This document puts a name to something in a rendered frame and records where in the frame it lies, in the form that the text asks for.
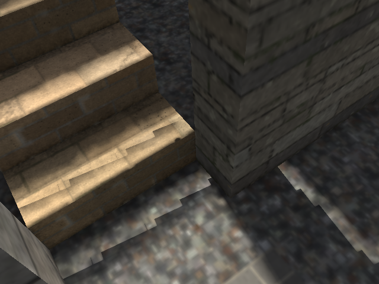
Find stairs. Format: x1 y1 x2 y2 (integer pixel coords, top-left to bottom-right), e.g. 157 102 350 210
0 0 196 250

